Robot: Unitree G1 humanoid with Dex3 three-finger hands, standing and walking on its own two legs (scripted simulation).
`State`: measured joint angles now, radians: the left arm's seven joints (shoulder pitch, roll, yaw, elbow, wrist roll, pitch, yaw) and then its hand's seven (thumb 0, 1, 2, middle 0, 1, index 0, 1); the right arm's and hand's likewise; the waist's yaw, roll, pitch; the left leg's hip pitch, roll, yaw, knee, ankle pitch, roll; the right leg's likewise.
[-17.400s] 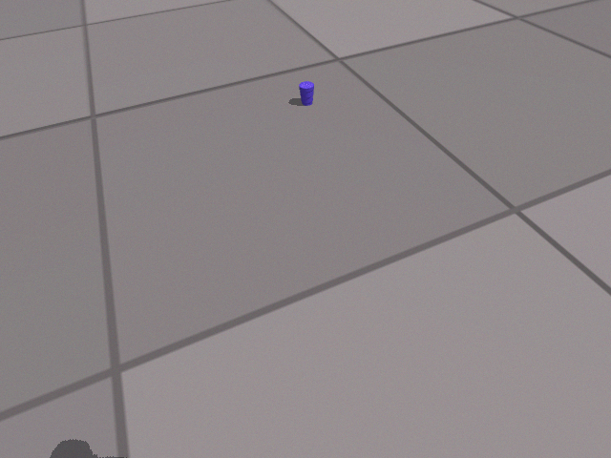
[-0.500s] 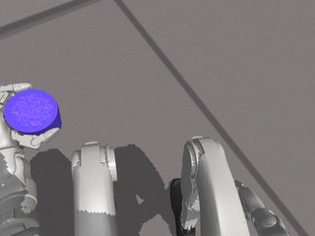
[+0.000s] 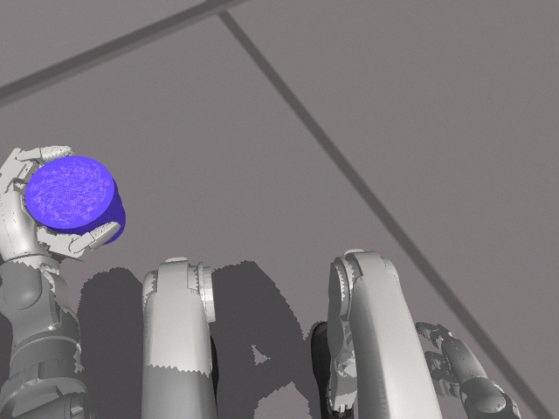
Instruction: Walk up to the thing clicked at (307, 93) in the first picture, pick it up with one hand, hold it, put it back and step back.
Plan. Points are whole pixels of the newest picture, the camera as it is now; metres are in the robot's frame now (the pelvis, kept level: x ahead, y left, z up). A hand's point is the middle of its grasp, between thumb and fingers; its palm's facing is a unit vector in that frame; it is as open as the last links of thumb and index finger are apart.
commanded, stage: settle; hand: left
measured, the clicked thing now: (88, 209) +0.39 +0.28 -0.07
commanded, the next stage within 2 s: lift in 0.22 s
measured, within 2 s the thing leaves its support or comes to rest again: neither
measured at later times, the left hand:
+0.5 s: hand (64, 195) +0.39 +0.29 -0.02, palm faces +0.29 -0.95 -0.05, open 12.0 cm
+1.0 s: hand (10, 169) +0.37 +0.27 +0.11, palm faces +0.27 -0.96 -0.04, open 12.0 cm
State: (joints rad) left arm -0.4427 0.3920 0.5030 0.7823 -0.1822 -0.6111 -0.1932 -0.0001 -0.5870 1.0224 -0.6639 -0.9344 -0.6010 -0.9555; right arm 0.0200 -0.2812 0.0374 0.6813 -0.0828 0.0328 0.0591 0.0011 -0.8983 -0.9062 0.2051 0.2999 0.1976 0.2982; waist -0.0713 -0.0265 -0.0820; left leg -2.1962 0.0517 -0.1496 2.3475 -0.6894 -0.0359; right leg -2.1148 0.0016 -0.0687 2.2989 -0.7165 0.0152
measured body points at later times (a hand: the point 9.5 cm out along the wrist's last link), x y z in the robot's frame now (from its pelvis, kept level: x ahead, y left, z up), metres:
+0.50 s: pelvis +0.00 +0.00 +0.02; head +0.19 +0.05 +0.42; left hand +0.37 +0.33 -0.01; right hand +0.15 -0.26 -0.11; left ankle +0.08 +0.14 -0.32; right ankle +0.09 -0.12 -0.32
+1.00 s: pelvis +0.01 +0.00 +0.11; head +0.19 +0.04 +0.52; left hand +0.35 +0.32 +0.11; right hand +0.19 -0.24 -0.02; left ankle +0.08 +0.14 -0.32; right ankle +0.09 -0.12 -0.32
